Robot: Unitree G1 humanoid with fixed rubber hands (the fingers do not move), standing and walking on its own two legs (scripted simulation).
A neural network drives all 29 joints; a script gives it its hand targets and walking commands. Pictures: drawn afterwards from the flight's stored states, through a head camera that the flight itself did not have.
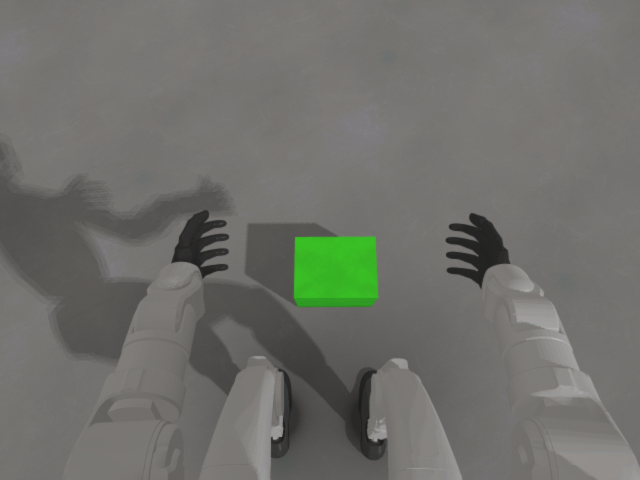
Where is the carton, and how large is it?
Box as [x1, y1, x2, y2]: [294, 237, 377, 306]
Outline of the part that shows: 295,237 294,299 298,306 370,306 377,298 374,237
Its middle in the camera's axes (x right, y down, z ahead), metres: +0.04 +0.09 +1.02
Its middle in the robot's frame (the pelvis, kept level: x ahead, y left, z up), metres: +0.47 -0.01 -0.59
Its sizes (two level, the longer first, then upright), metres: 0.201 0.153 0.155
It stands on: the floor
